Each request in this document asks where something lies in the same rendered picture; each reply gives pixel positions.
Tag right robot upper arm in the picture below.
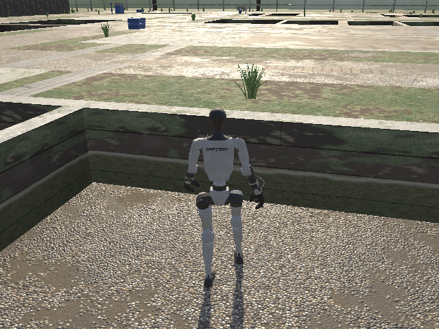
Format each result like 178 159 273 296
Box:
232 138 252 176

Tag robot left hand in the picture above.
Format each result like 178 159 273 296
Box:
184 181 200 192

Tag robot left forearm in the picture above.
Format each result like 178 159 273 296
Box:
185 164 195 184

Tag robot right hand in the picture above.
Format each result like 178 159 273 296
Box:
250 191 265 209

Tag robot head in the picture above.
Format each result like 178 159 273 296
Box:
206 108 230 141

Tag robot right forearm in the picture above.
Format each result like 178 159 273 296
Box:
246 165 262 195

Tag left robot upper arm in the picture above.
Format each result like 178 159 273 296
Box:
187 138 204 174

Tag left robot thigh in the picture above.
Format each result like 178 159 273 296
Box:
196 192 215 243

